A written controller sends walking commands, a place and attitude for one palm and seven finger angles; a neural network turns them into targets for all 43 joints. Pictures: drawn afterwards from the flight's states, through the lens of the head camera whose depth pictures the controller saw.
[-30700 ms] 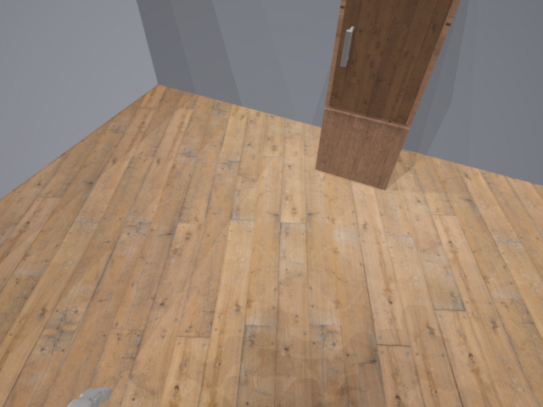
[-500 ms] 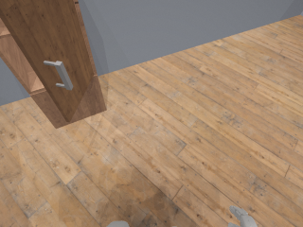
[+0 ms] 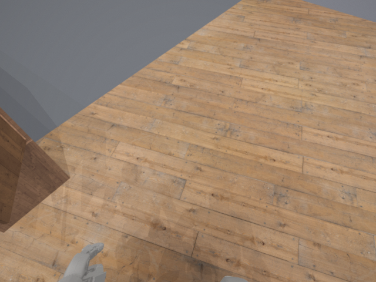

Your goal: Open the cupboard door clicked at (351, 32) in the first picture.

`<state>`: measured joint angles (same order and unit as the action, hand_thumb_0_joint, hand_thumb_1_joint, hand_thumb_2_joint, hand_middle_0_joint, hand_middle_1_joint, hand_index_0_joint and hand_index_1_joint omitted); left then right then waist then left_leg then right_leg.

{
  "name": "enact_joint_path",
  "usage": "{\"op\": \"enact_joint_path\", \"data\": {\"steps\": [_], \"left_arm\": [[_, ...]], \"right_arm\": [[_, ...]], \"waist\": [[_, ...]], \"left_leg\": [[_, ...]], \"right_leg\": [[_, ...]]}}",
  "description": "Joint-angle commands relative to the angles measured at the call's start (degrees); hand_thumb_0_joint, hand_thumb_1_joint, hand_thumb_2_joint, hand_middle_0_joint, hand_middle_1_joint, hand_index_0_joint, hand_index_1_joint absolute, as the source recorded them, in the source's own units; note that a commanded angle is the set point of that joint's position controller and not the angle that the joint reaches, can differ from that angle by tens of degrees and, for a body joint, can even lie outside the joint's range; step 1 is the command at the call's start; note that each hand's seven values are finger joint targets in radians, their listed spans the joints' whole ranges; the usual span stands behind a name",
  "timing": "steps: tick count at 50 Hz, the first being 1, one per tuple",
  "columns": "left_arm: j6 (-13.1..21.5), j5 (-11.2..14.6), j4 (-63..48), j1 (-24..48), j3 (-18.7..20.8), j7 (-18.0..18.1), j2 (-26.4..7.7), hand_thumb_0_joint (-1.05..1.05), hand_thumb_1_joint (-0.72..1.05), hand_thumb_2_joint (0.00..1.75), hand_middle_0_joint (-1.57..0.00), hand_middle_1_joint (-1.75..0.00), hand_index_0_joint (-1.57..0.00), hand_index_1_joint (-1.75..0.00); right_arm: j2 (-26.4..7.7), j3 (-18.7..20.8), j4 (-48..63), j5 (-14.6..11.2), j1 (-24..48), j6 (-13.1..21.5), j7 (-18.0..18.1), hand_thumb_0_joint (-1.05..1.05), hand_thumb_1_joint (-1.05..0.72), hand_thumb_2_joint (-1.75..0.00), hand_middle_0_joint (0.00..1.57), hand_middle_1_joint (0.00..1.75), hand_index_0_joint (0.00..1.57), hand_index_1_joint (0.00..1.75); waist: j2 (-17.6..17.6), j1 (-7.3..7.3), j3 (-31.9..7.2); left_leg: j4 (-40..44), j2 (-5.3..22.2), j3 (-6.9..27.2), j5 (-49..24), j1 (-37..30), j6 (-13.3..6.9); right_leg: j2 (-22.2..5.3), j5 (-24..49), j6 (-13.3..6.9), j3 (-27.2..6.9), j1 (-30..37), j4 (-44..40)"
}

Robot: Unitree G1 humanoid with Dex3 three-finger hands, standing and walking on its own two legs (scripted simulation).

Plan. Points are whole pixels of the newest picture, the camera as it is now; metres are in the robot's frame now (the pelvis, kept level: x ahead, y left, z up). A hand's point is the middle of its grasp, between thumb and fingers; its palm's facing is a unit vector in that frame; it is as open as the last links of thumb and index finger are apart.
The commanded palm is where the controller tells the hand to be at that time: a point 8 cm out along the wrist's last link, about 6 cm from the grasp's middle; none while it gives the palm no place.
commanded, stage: walk to a spot facing it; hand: left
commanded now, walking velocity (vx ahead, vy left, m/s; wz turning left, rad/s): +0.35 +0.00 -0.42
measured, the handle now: out of the picture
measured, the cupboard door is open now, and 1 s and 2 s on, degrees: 52 52 52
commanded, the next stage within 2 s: turn to face it in 1.60 s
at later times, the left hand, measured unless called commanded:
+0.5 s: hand (117, 218) +0.29 +0.20 -0.16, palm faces -0.19 -0.97 -0.16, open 7.4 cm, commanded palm none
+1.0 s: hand (176, 140) +0.53 +0.05 -0.14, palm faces -0.30 -0.92 -0.23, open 7.1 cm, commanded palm none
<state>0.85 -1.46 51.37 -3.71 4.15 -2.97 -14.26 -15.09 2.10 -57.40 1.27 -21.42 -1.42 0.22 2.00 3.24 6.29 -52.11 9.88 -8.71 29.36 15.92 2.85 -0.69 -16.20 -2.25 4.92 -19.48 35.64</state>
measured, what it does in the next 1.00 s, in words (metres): walks ahead, turning right: left foot, then right foot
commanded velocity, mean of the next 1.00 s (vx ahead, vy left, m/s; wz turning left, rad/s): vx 0.37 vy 0.00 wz -0.21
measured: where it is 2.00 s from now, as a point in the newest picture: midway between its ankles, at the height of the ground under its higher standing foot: (230, 159)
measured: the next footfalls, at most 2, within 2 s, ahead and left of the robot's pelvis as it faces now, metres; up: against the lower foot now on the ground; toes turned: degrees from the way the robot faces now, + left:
left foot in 0.32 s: +0.27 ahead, +0.11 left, +0.00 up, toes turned -2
right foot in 0.78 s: +0.41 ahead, -0.18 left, +0.00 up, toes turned -26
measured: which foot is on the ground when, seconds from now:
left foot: up 0.00-0.30, down 0.32-0.78, up 0.80-1.00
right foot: down 0.00-0.32, up 0.34-0.76, down 0.78-1.00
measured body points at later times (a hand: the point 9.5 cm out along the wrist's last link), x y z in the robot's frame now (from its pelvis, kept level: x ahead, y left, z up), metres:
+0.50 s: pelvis +0.20 +0.02 +0.02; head +0.25 +0.04 +0.47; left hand +0.30 +0.25 -0.14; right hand +0.20 -0.22 -0.11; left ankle +0.23 +0.11 -0.72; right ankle +0.13 -0.11 -0.62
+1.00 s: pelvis +0.40 -0.11 +0.02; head +0.42 -0.13 +0.47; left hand +0.55 +0.09 -0.12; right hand +0.31 -0.32 -0.14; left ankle +0.46 +0.04 -0.64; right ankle +0.37 -0.16 -0.72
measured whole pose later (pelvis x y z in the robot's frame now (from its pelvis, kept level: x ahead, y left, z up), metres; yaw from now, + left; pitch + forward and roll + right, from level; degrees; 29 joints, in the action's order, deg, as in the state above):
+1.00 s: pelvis +0.40 -0.11 +0.02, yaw -19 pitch +0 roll +1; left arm 4.6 -0.7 59.1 -10.9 4.1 0.4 -10.9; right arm -8.6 2.5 -61.5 1.4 -16.6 0.6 0.0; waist -0.1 2.6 3.8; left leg -60.4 8.3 -3.7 16.4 30.1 2.3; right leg 1.7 -13.0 -5.4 7.6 -10.2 22.5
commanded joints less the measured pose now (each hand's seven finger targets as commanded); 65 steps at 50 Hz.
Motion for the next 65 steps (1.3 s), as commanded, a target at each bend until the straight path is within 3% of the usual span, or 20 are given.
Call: {"op": "enact_joint_path", "data": {"steps": [1,5,11,14,15,16,17,21,26,33,37,38,39,40,43,47,59,62,64,65], "left_arm": [[0.08,0.47,0.04,-11.39,2.46,2.94,-10.93,0.0,0.9,0.9,-0.2,-0.3,-0.2,-0.3],[1.59,0.01,-0.32,-7.29,1.79,2.62,-8.82,0.0,0.9,0.9,-0.2,-0.3,-0.2,-0.3],[2.23,0.09,1.65,-9.84,2.18,2.06,-9.15,0.0,0.9,0.9,-0.2,-0.3,-0.2,-0.3],[2.01,0.5,1.92,-7.92,1.98,2.18,-7.33,0.0,0.9,0.9,-0.2,-0.3,-0.2,-0.3],[1.98,0.51,1.6,-8.6,1.46,2.05,-4.5,0.0,0.9,0.9,-0.2,-0.3,-0.2,-0.3],[1.99,1.15,0.81,-11.26,0.66,1.58,-0.84,0.0,0.9,0.9,-0.2,-0.3,-0.2,-0.3],[2.36,0.65,-0.65,-7.85,0.55,1.7,-2.11,0.0,0.9,0.9,-0.2,-0.3,-0.2,-0.3],[1.68,-0.44,1.74,-6.41,0.72,0.44,-1.23,0.0,0.9,0.9,-0.2,-0.3,-0.2,-0.3],[0.23,-0.43,2.25,-6.73,-0.3,0.16,1.74,0.0,0.9,0.9,-0.2,-0.3,-0.2,-0.3],[0.62,-0.25,0.33,3.41,-1.15,0.05,2.28,0.0,0.9,0.9,-0.2,-0.3,-0.2,-0.3],[1.46,-0.22,3.99,-6.75,-0.31,0.54,-0.56,0.0,0.9,0.9,-0.2,-0.3,-0.2,-0.3],[2.07,-0.4,6.9,-15.55,0.74,1.0,-3.4,0.0,0.9,0.9,-0.2,-0.3,-0.2,-0.3],[2.5,-0.71,9.57,-24.61,2.61,1.97,-9.64,0.0,0.9,0.9,-0.2,-0.3,-0.2,-0.3],[2.26,0.68,9.94,-26.73,3.0,2.64,-12.55,0.0,0.9,0.9,-0.2,-0.3,-0.2,-0.3],[2.21,1.12,7.35,-15.11,0.88,3.45,-5.61,0.0,0.9,0.9,-0.2,-0.3,-0.2,-0.3],[3.78,0.66,7.32,-12.05,-0.51,3.21,-0.94,0.0,0.9,0.9,-0.2,-0.3,-0.2,-0.3],[5.09,0.42,11.85,-20.35,-1.01,3.77,-1.76,0.0,0.9,0.9,-0.2,-0.3,-0.2,-0.3],[4.96,0.26,12.56,-20.78,-0.67,3.91,-3.56,0.0,0.9,0.9,-0.2,-0.3,-0.2,-0.3],[4.84,0.64,12.28,-19.46,-0.55,3.82,-3.71,0.0,0.9,0.9,-0.2,-0.3,-0.2,-0.3],[4.73,0.92,11.04,-20.06,-0.73,3.42,-1.85,0.0,0.9,0.9,-0.2,-0.3,-0.2,-0.3]], "right_arm": [[-5.02,1.87,9.82,-0.08,11.92,3.08,-0.34,0.0,-0.9,-0.9,0.2,0.3,0.2,0.3],[-2.57,1.86,7.1,0.33,7.7,2.33,-0.96,0.0,-0.9,-0.9,0.2,0.3,0.2,0.3],[-1.52,1.87,8.61,-0.01,12.03,3.98,-1.37,0.0,-0.9,-0.9,0.2,0.3,0.2,0.3],[-3.67,2.48,5.71,0.24,3.61,5.15,-0.51,0.0,-0.9,-0.9,0.2,0.3,0.2,0.3],[-7.35,3.54,3.44,0.62,-3.85,5.54,0.1,0.0,-0.9,-0.9,0.2,0.3,0.2,0.3],[-14.01,4.98,2.12,1.92,-11.64,5.84,0.59,0.0,-0.9,-0.9,0.2,0.3,0.2,0.3],[-12.87,4.21,2.25,1.65,-12.35,4.97,0.99,0.0,-0.9,-0.9,0.2,0.3,0.2,0.3],[-3.64,1.55,4.57,1.03,0.0,6.08,1.09,0.0,-0.9,-0.9,0.2,0.3,0.2,0.3],[-2.31,1.44,1.63,0.33,-2.89,6.8,1.2,0.0,-0.9,-0.9,0.2,0.3,0.2,0.3],[-2.46,0.89,-2.07,0.95,-8.23,5.63,0.6,0.0,-0.9,-0.9,0.2,0.3,0.2,0.3],[-3.53,0.7,-3.23,0.58,-6.58,5.13,0.66,0.0,-0.9,-0.9,0.2,0.3,0.2,0.3],[-2.88,0.6,-3.03,-0.06,-5.14,5.3,0.41,0.0,-0.9,-0.9,0.2,0.3,0.2,0.3],[-0.2,0.2,-1.84,-0.93,-5.53,5.58,-0.01,0.0,-0.9,-0.9,0.2,0.3,0.2,0.3],[0.22,0.41,0.19,-1.37,-3.78,5.29,0.01,0.0,-0.9,-0.9,0.2,0.3,0.2,0.3],[1.36,1.16,-0.49,-0.69,3.17,4.57,0.2,0.0,-0.9,-0.9,0.2,0.3,0.2,0.3],[4.71,0.94,-3.6,0.19,-2.26,2.57,-0.29,0.0,-0.9,-0.9,0.2,0.3,0.2,0.3],[2.99,1.19,3.8,-0.26,18.77,3.54,-2.12,0.0,-0.9,-0.9,0.2,0.3,0.2,0.3],[2.09,1.3,3.22,-0.01,16.57,4.19,-1.73,0.0,-0.9,-0.9,0.2,0.3,0.2,0.3],[-0.52,1.9,-0.97,0.56,3.47,4.77,-0.71,0.0,-0.9,-0.9,0.2,0.3,0.2,0.3],[-5.95,3.17,-2.86,1.24,-5.08,4.99,-0.21,0.0,-0.9,-0.9,0.2,0.3,0.2,0.3]], "waist": [[-12.23,-7.33,-4.53],[-10.62,-2.74,-4.86],[-9.52,-3.72,-3.46],[-5.28,1.05,-4.99],[3.59,3.72,-9.38],[20.41,5.79,-14.88],[14.53,5.8,-13.56],[6.46,-0.93,-2.37],[5.04,-2.29,-6.75],[5.09,0.57,-1.34],[3.02,-5.31,-6.31],[-1.37,-9.45,-10.65],[-14.73,-12.78,-17.87],[-19.92,-12.0,-18.55],[-7.12,-6.43,-5.6],[-7.34,-1.45,-4.82],[-7.31,-4.78,0.98],[-6.18,-2.82,-1.02],[-4.76,3.05,-8.08],[3.15,5.83,-14.1]], "left_leg": [[-15.36,0.07,7.41,-3.0,26.46,0.51],[-4.11,-2.5,5.23,-10.31,15.32,1.42],[12.3,-6.07,3.48,-14.81,8.83,0.86],[23.08,-7.57,2.75,-18.25,-7.85,-0.17],[26.49,-1.4,11.63,-12.48,-18.99,-2.63],[34.3,15.81,33.68,-5.24,-27.53,-8.95],[38.71,19.99,41.36,-1.96,-24.91,-13.05],[41.08,11.88,20.5,-12.19,-7.15,-8.81],[39.98,7.59,5.09,-31.08,-13.02,-8.22],[39.85,8.46,0.42,-33.25,-13.46,-8.42],[26.29,7.13,-2.73,-45.7,-12.26,-6.34],[15.02,4.59,-4.34,-43.49,-3.85,-4.67],[-3.28,-2.28,-8.05,-22.88,11.23,-2.21],[-18.27,-6.92,-1.35,5.41,20.11,-1.56],[-19.52,-0.32,7.66,-7.32,21.58,-1.56],[-9.49,-0.57,5.68,-13.54,13.75,-0.35],[10.53,-3.09,3.98,-19.58,20.33,-1.87],[16.66,-6.97,0.4,-15.91,12.22,-3.7],[22.23,-9.48,-0.8,-21.22,-8.45,-5.98],[22.19,0.99,13.07,-25.08,-23.95,-10.43]], "right_leg": [[-17.53,-8.05,-10.89,-27.76,18.31,-22.66],[-11.54,4.51,-8.81,-16.27,9.92,-22.01],[-10.54,4.34,-8.14,-16.96,9.64,-20.36],[-6.92,6.04,-5.26,-13.91,3.08,-11.07],[-2.6,5.19,-3.21,-11.75,-3.54,2.64],[4.67,-14.88,0.2,-2.41,-15.11,23.15],[2.59,-17.05,-0.45,-7.63,-19.14,34.08],[-4.79,-0.87,0.94,-7.38,-19.18,38.92],[-5.0,4.81,2.23,-3.9,-17.99,26.27],[-3.48,6.2,0.87,1.75,-12.21,4.09],[0.45,6.28,-1.79,4.31,6.65,-4.43],[-1.07,6.08,-3.57,0.62,21.81,-5.39],[-15.41,1.26,-8.42,-18.94,36.89,-9.41],[-25.3,4.13,-13.24,-36.04,37.7,-18.89],[-19.7,12.46,-9.27,-20.69,18.48,-20.93],[-13.74,15.12,-6.7,-8.17,9.35,-24.72],[-15.58,28.14,-6.9,-6.07,21.27,-23.75],[-15.19,44.53,-5.9,-3.44,23.71,-15.91],[-11.74,49.51,-2.78,0.34,16.43,0.59],[-6.73,31.75,0.09,2.28,2.58,15.16]]}}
